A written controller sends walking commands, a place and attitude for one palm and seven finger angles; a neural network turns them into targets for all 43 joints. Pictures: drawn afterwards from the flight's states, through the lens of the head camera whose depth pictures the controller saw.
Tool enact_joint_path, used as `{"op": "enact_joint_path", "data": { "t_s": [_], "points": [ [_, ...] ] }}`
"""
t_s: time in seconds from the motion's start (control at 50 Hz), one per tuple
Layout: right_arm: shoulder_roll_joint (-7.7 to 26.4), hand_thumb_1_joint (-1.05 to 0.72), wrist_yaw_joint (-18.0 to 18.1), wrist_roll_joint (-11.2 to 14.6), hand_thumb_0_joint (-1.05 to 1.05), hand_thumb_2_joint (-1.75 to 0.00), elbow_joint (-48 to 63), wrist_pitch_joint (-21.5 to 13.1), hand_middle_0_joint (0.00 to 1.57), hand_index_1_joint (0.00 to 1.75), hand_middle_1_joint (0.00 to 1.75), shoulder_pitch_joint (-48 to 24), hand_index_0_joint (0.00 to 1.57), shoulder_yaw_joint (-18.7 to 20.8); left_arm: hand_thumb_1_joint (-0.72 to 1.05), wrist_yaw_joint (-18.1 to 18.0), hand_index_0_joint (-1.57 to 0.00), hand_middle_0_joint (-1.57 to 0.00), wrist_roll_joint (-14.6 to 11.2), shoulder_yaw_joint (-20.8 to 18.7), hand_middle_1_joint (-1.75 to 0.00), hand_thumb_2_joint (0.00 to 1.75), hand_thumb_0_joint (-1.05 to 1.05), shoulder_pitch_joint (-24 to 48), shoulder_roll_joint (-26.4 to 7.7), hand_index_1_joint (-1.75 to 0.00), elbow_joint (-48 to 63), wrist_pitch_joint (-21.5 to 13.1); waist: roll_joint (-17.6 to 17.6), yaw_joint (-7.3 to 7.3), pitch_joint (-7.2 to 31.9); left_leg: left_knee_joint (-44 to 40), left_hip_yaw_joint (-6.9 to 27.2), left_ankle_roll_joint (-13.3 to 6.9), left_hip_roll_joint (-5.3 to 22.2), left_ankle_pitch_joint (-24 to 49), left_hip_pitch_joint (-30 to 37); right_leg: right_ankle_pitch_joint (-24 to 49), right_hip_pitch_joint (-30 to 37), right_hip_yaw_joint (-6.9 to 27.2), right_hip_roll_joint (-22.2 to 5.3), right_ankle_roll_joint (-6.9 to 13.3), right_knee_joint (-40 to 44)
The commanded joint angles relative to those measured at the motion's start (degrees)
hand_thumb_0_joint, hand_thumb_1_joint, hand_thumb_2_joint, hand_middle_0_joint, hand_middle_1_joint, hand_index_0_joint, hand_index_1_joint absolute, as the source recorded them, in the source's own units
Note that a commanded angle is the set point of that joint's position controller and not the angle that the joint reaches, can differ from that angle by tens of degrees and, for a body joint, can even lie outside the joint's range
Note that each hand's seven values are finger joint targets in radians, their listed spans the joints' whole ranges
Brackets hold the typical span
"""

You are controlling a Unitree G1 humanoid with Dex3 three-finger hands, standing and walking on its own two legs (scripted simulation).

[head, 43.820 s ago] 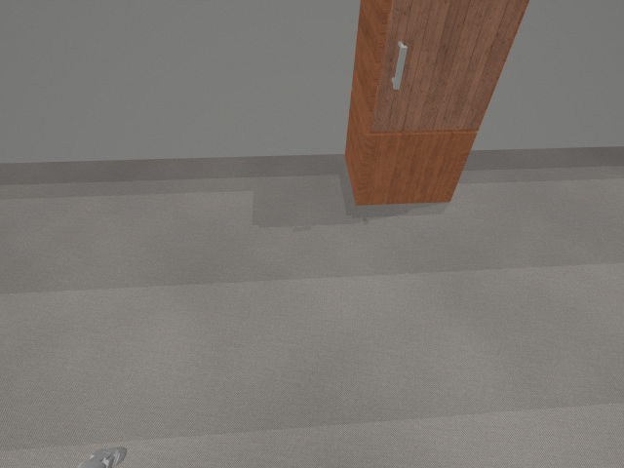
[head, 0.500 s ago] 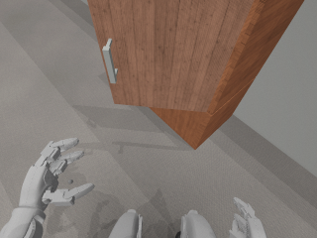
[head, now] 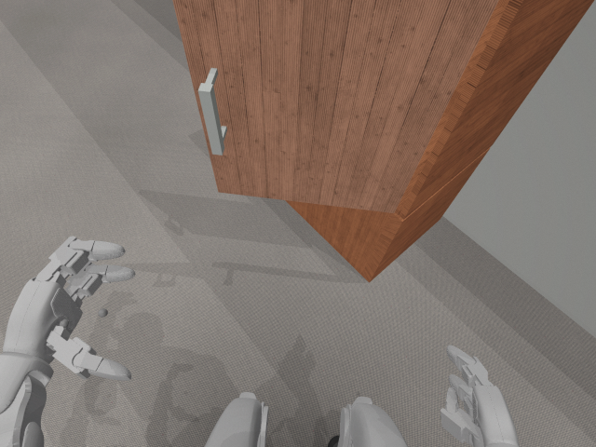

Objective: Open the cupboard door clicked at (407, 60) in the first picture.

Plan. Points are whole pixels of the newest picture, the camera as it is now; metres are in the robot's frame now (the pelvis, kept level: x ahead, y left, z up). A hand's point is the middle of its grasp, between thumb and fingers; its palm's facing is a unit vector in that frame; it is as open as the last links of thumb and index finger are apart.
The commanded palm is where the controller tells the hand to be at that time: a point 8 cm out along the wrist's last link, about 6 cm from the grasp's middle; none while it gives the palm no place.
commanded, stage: raise the hand with hooked fingers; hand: left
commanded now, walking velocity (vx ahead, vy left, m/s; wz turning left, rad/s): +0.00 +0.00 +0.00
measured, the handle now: (215, 114) +0.62 +0.19 +0.03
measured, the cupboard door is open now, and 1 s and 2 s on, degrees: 42 42 42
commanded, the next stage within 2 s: move the hooked fingers beside the handle in 0.72 s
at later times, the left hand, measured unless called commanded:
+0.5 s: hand (101, 289) +0.29 +0.26 +0.04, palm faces -0.05 -1.00 -0.06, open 14.0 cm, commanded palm +0.27 +0.31 +0.04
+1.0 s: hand (103, 277) +0.31 +0.27 +0.03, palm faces -0.06 -1.00 -0.04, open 14.0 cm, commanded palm +0.30 +0.31 +0.04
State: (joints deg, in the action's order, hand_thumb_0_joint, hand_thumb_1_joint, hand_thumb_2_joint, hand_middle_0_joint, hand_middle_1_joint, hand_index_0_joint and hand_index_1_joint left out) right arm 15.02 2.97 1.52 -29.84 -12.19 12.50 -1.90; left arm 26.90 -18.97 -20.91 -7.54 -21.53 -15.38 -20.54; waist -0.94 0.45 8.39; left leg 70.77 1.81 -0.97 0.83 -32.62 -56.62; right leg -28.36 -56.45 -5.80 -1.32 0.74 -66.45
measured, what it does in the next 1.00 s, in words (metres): stands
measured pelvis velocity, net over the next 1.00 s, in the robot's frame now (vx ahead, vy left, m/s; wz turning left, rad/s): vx -0.01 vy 0.00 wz -0.01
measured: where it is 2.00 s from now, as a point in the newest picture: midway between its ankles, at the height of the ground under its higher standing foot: outside the picture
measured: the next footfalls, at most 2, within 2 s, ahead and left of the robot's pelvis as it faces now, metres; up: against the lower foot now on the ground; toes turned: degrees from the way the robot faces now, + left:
none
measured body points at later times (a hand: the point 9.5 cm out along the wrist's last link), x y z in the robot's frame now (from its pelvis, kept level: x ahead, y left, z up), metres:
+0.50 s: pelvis +0.00 +0.00 +0.00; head +0.10 +0.01 +0.44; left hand +0.29 +0.32 +0.04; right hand +0.15 -0.27 -0.08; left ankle +0.01 +0.10 -0.64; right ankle +0.04 -0.12 -0.64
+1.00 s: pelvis -0.01 +0.00 -0.01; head +0.10 +0.03 +0.43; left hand +0.30 +0.32 +0.04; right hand +0.16 -0.25 -0.09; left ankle +0.01 +0.10 -0.64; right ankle +0.04 -0.12 -0.64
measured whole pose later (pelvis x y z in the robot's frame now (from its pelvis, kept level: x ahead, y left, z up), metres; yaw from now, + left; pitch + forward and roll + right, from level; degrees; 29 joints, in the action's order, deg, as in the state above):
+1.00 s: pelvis -0.01 +0.00 -0.01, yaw +0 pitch +20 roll -3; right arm 16.6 4.1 1.6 -31.3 -11.8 13.6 -2.4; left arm 32.7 -19.8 -24.3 6.5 -24.4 -27.4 -20.9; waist -0.6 0.8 7.7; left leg 72.4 1.7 -1.2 0.9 -32.7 -59.4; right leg -28.1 -59.1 -5.6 -1.2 0.5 -67.7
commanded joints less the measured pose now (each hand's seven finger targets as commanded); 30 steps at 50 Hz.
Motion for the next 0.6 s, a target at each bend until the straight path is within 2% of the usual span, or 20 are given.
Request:
{"op": "enact_joint_path", "data": {
  "t_s": [0.0, 0.02, 0.04, 0.06, 0.12, 0.14, 0.16, 0.2, 0.26, 0.3, 0.34, 0.38, 0.44, 0.48, 0.5, 0.56, 0.58],
  "points": [
    [9.8, -0.90, 1.4, 0.6, 0.00, -0.90, 7.1, -2.9, 0.20, 0.30, 0.30, 1.6, 0.20, 4.5, -0.50, 3.4, -0.30, -0.30, -2.9, -7.3, -1.20, 0.30, 0.00, 9.9, -14.0, -1.20, 11.3, -3.7, -4.3, 0.25, 18.3, -10.9, 1.1, 0.1, -1.0, 20.5, 11.2, 12.6, 13.0, 2.9, 2.3, 1.1, 7.5],
    [9.6, -0.90, 1.5, 0.5, 0.00, -0.90, 6.9, -3.1, 0.20, 0.30, 0.30, 1.7, 0.20, 4.5, -0.50, 3.5, -0.30, -0.30, -3.5, -8.6, -1.20, 0.30, 0.00, 10.5, -14.8, -1.20, 12.2, -4.3, -4.3, -0.04, 20.2, -10.4, 1.0, 0.0, -1.0, 22.1, 11.6, 14.1, 13.8, 3.1, 2.3, 1.0, 7.2],
    [9.5, -0.90, 1.5, 0.5, 0.00, -0.90, 6.7, -3.3, 0.20, 0.30, 0.30, 1.8, 0.20, 4.5, -0.50, 3.4, -0.30, -0.30, -3.7, -9.2, -1.20, 0.30, 0.00, 10.3, -15.2, -1.20, 11.9, -4.8, -4.4, -0.28, 20.5, -10.2, 1.0, 0.1, -0.8, 22.6, 11.8, 14.4, 14.0, 3.2, 2.3, 0.9, 7.1],
    [9.6, -0.90, 1.4, 0.1, 0.00, -0.90, 6.3, -3.3, 0.20, 0.30, 0.30, 2.0, 0.20, 4.2, -0.50, 3.5, -0.30, -0.30, -4.1, -10.2, -1.20, 0.30, 0.00, 11.2, -16.3, -1.20, 10.5, -4.9, -5.4, -0.39, 19.7, -9.6, 1.0, 0.2, -0.9, 23.3, 11.1, 14.8, 13.3, 3.1, 2.6, 1.3, 6.4],
    [9.7, -0.90, 1.3, 0.4, 0.00, -0.90, 5.7, -3.0, 0.20, 0.30, 0.30, 1.7, 0.20, 4.1, -0.50, 3.8, -0.30, -0.30, -4.0, -10.3, -1.20, 0.30, 0.00, 11.8, -15.7, -1.20, 5.7, -4.8, -4.0, -0.05, 16.6, -10.2, 0.9, 0.3, -0.7, 19.8, 8.8, 11.4, 11.9, 2.9, 2.4, 1.0, 6.9],
    [9.8, -0.90, 1.2, 0.5, 0.00, -0.90, 5.7, -2.9, 0.20, 0.30, 0.30, 1.7, 0.20, 4.2, -0.50, 4.1, -0.30, -0.30, -4.1, -10.2, -1.20, 0.30, 0.00, 11.9, -15.3, -1.20, 4.4, -4.4, -4.6, -0.10, 15.9, -10.3, 0.7, 0.2, -0.9, 19.4, 8.5, 11.2, 11.7, 3.1, 2.3, 1.1, 7.2],
    [10.1, -0.90, 1.2, 0.5, 0.00, -0.90, 6.0, -2.8, 0.20, 0.30, 0.30, 2.2, 0.20, 4.2, -0.50, 4.6, -0.30, -0.30, -4.0, -10.5, -1.20, 0.30, 0.00, 12.3, -16.1, -1.20, 3.1, -3.8, -3.8, -0.04, 16.3, -10.1, 0.8, 0.0, -0.7, 19.8, 8.2, 11.4, 11.8, 3.0, 2.5, 1.3, 6.8],
    [10.4, -0.90, 1.2, 0.9, 0.00, -0.90, 6.0, -2.4, 0.20, 0.30, 0.30, 2.6, 0.20, 4.3, -0.50, 5.9, -0.30, -0.30, -3.7, -10.1, -1.20, 0.30, 0.00, 13.0, -16.4, -1.20, 1.4, -2.5, -4.4, 0.09, 17.0, -10.6, 0.5, 0.0, -0.8, 19.7, 8.6, 11.7, 12.0, 3.2, 2.2, 1.0, 7.4],
    [10.4, -0.90, 1.0, 1.0, 0.00, -0.90, 7.3, -2.5, 0.20, 0.30, 0.30, 2.7, 0.20, 4.4, -0.50, 7.5, -0.30, -0.30, -4.5, -8.5, -1.20, 0.30, 0.00, 11.7, -15.0, -1.20, 2.6, -1.3, -4.1, -0.06, 18.4, -10.6, 0.2, -0.4, -1.0, 20.3, 9.1, 12.5, 13.7, 3.8, 2.2, 1.1, 8.1],
    [10.4, -0.90, 0.8, 0.9, 0.00, -0.90, 7.2, -2.6, 0.20, 0.30, 0.30, 3.1, 0.20, 4.7, -0.50, 7.4, -0.30, -0.30, -5.0, -9.9, -1.20, 0.30, 0.00, 11.0, -16.1, -1.20, 4.6, -1.9, -3.2, -0.38, 20.4, -10.4, 0.1, -0.5, -0.9, 22.0, 9.8, 14.5, 15.1, 4.1, 2.1, 0.8, 8.1],
    [10.4, -0.90, 0.7, 0.7, 0.00, -0.90, 7.1, -2.6, 0.20, 0.30, 0.30, 3.3, 0.20, 4.7, -0.50, 6.3, -0.30, -0.30, -4.8, -10.5, -1.20, 0.30, 0.00, 10.9, -16.5, -1.20, 4.9, -2.8, -2.6, -0.22, 19.1, -10.4, 0.2, -0.4, -0.8, 21.3, 9.0, 13.4, 14.1, 3.8, 2.2, 0.7, 8.0],
    [10.2, -0.90, 0.5, 0.4, 0.00, -0.90, 6.9, -2.5, 0.20, 0.30, 0.30, 3.2, 0.20, 4.6, -0.50, 5.3, -0.30, -0.30, -4.9, -12.4, -1.20, 0.30, 0.00, 12.4, -18.2, -1.20, 5.2, -4.0, -3.7, -0.56, 19.0, -10.1, 0.1, -0.2, -0.8, 21.1, 8.5, 12.8, 13.6, 3.8, 2.4, 0.9, 7.3],
    [10.1, -0.90, 0.6, 0.6, 0.00, -0.90, 6.7, -2.3, 0.20, 0.30, 0.30, 2.9, 0.20, 4.6, -0.50, 4.3, -0.30, -0.30, -4.7, -11.2, -1.20, 0.30, 0.00, 12.2, -16.0, -1.20, 3.1, -4.8, -3.2, 0.14, 15.6, -10.3, -0.1, -0.3, -0.9, 17.0, 6.8, 8.5, 11.8, 4.1, 2.2, 0.8, 8.2],
    [10.2, -0.90, 0.7, 0.5, 0.00, -0.90, 6.8, -2.2, 0.20, 0.30, 0.30, 3.0, 0.20, 4.5, -0.50, 4.7, -0.30, -0.30, -4.4, -11.3, -1.20, 0.30, 0.00, 13.5, -16.9, -1.20, 3.8, -5.0, -5.0, -0.05, 17.0, -10.5, -0.1, -0.2, -0.9, 17.4, 8.1, 8.9, 11.9, 4.1, 2.2, 1.0, 7.8],
    [10.2, -0.90, 0.7, 0.7, 0.00, -0.90, 6.9, -2.1, 0.20, 0.30, 0.30, 3.0, 0.20, 4.5, -0.50, 5.0, -0.30, -0.30, -4.2, -10.5, -1.20, 0.30, 0.00, 12.9, -16.3, -1.20, 3.6, -4.8, -5.7, 0.04, 17.1, -10.9, -0.1, -0.2, -0.9, 17.1, 8.5, 8.6, 11.8, 4.0, 2.1, 1.0, 8.1],
    [10.4, -0.90, 0.8, 0.6, 0.00, -0.90, 7.3, -2.3, 0.20, 0.30, 0.30, 3.2, 0.20, 4.5, -0.50, 5.9, -0.30, -0.30, -4.2, -9.5, -1.20, 0.30, 0.00, 12.8, -16.2, -1.20, 5.4, -4.3, -5.7, 0.33, 18.5, -10.6, 0.2, -0.4, -0.8, 19.5, 9.8, 11.1, 12.3, 3.8, 2.4, 1.1, 7.7],
    [10.4, -0.90, 0.7, 0.7, 0.00, -0.90, 7.0, -2.1, 0.20, 0.30, 0.30, 3.3, 0.20, 4.5, -0.50, 6.1, -0.30, -0.30, -4.1, -10.1, -1.20, 0.30, 0.00, 12.2, -17.1, -1.20, 5.6, -4.1, -6.1, -0.09, 19.5, -10.9, 0.2, -0.2, -0.7, 20.5, 10.5, 12.1, 13.0, 3.9, 2.2, 1.0, 7.7]
  ]
}}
